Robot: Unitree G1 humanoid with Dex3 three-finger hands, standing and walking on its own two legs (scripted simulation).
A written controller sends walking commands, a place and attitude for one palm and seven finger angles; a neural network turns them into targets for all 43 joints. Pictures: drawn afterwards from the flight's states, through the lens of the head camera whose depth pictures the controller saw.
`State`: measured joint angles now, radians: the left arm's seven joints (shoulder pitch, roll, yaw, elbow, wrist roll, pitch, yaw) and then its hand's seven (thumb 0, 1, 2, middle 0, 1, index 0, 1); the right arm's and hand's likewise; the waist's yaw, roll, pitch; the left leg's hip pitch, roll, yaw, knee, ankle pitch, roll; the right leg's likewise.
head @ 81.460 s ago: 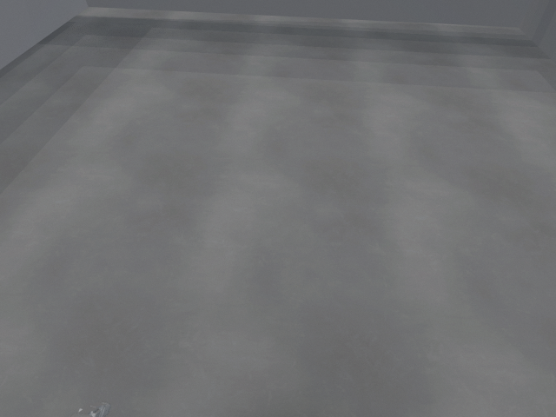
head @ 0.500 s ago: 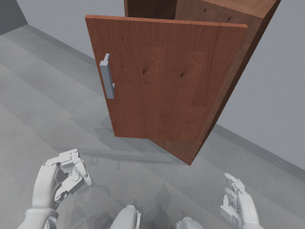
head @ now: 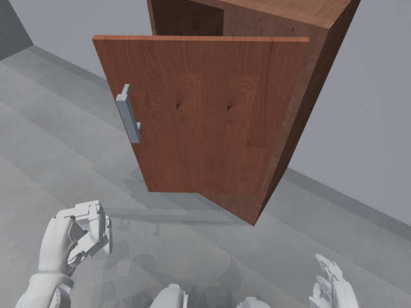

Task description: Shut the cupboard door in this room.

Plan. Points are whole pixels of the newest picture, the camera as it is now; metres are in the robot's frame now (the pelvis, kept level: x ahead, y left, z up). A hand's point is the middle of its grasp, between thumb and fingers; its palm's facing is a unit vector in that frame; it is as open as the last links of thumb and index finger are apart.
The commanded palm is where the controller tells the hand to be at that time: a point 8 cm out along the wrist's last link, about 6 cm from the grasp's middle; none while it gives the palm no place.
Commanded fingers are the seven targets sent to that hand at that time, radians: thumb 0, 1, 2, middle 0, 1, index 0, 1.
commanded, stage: raise the hand and make a fist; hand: left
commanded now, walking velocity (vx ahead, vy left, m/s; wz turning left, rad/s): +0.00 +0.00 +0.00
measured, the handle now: (131, 114) +0.52 +0.21 +0.06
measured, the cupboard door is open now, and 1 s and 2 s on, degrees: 32 32 32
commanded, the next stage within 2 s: bring the fist close to the handle in 0.20 s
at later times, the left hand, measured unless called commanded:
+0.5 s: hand (108, 222) +0.25 +0.19 +0.07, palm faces +0.01 -1.00 -0.03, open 3.1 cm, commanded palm +0.24 +0.24 +0.07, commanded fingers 0.00 0.90 0.90 -1.30 -1.50 -1.30 -1.50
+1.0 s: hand (126, 171) +0.36 +0.18 +0.06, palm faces +0.02 -1.00 -0.01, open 3.1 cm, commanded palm +0.34 +0.24 +0.07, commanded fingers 0.00 0.90 0.90 -1.30 -1.50 -1.30 -1.50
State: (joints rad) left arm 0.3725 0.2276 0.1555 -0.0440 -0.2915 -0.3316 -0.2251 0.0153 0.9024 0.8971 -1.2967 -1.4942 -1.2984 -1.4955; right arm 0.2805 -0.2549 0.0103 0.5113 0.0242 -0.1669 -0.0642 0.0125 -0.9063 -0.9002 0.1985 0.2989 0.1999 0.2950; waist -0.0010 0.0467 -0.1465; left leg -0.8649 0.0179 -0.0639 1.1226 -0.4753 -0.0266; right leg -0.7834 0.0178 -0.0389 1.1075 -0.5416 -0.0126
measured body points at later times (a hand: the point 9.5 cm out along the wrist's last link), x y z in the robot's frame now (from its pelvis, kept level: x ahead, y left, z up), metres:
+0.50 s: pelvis -0.01 +0.00 -0.01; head +0.04 +0.00 +0.44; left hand +0.25 +0.24 +0.07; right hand +0.18 -0.23 -0.08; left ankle +0.04 +0.13 -0.66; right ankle +0.00 -0.11 -0.66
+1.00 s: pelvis +0.00 +0.01 +0.00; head +0.07 +0.01 +0.45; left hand +0.35 +0.24 +0.07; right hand +0.13 -0.24 -0.10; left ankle +0.04 +0.13 -0.66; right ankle +0.00 -0.11 -0.66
